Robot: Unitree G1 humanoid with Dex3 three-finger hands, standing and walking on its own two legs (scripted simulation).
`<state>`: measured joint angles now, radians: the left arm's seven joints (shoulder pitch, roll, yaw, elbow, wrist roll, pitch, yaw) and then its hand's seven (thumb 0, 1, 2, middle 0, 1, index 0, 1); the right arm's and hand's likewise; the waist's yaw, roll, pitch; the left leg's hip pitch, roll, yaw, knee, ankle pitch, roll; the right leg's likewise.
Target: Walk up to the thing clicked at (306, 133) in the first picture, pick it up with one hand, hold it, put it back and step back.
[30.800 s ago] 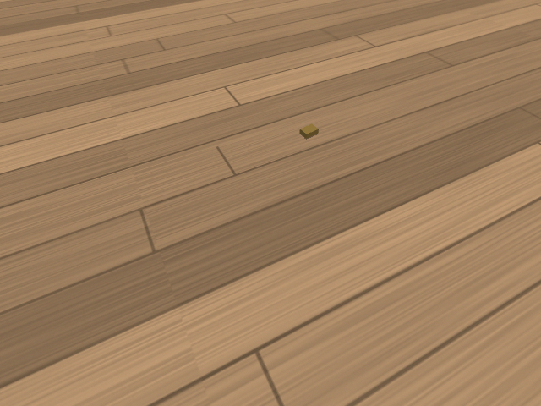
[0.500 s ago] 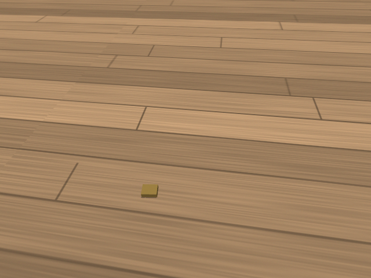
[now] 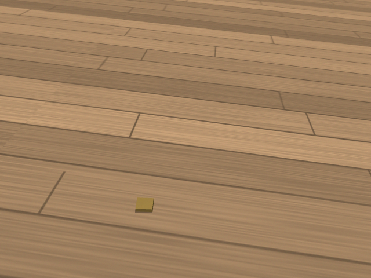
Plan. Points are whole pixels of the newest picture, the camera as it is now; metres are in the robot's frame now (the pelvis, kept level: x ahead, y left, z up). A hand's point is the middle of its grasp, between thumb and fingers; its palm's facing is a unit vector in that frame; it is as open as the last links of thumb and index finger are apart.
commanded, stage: walk up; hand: left
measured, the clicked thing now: (144, 204) +0.68 +0.20 -0.75
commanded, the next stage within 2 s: none
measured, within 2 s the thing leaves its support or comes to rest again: neither
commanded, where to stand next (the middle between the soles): +0.29 -0.03 m, yaw -1 degrees
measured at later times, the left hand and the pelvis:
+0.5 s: hand (115, 213) +0.32 +0.20 -0.12, palm faces -0.11 -0.92 -0.36, open 7.4 cm; pelvis +0.18 -0.05 +0.00, yaw -5 degrees
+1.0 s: hand (119, 212) +0.35 +0.20 -0.17, palm faces -0.09 -0.94 -0.34, open 7.4 cm; pelvis +0.24 -0.06 -0.01, yaw -4 degrees
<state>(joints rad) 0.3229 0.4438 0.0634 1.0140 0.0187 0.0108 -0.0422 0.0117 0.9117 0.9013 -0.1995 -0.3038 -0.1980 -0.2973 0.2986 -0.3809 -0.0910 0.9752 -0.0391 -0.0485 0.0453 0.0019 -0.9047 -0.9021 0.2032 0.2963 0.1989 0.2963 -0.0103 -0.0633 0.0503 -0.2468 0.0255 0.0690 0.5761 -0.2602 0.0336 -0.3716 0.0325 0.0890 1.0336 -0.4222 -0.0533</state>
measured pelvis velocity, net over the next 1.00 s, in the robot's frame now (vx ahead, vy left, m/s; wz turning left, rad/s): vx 0.24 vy -0.06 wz -0.08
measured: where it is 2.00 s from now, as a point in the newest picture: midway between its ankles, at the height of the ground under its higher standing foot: outside the picture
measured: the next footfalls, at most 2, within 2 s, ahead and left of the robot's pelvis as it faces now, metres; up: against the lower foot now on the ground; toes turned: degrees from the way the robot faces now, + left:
right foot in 0.38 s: +0.27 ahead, -0.15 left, +0.00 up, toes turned -6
left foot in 0.78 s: +0.39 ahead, +0.06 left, +0.00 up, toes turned -3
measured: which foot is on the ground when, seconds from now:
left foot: down 0.00-0.42, up 0.44-0.76, down 0.78-1.00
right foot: up 0.00-0.36, down 0.38-0.82, up 0.84-1.00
